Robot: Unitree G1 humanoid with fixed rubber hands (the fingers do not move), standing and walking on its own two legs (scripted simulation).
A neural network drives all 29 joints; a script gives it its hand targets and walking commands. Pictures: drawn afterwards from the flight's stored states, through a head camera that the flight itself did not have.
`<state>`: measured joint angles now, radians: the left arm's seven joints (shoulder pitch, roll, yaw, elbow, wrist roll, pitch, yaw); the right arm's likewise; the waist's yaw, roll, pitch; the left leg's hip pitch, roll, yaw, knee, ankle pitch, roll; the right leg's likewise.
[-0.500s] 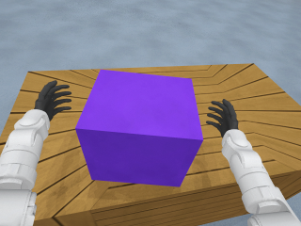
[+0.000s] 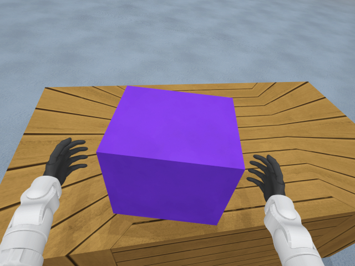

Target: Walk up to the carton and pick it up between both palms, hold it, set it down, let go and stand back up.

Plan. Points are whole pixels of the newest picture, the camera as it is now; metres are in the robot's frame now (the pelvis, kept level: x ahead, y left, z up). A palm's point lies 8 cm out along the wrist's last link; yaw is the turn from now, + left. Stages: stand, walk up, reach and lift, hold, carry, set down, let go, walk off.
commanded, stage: set down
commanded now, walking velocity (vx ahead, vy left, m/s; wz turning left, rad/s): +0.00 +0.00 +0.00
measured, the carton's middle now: (172, 156) +0.42 +0.02 +0.00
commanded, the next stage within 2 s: let go in 1.98 s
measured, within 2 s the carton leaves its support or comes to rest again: neither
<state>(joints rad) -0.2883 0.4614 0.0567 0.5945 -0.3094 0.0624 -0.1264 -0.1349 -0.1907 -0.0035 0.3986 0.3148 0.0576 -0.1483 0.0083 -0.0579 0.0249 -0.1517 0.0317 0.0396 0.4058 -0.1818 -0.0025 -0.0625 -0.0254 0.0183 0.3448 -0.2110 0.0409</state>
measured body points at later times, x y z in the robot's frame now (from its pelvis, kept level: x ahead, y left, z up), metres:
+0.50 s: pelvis +0.01 +0.00 +0.00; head +0.00 +0.02 +0.45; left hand +0.24 +0.28 +0.00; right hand +0.24 -0.20 +0.01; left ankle +0.03 +0.12 -0.74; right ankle -0.01 -0.15 -0.74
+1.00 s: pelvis +0.00 +0.00 -0.01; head -0.01 +0.02 +0.44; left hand +0.19 +0.28 -0.04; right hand +0.21 -0.20 -0.04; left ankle +0.03 +0.12 -0.74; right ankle -0.01 -0.15 -0.74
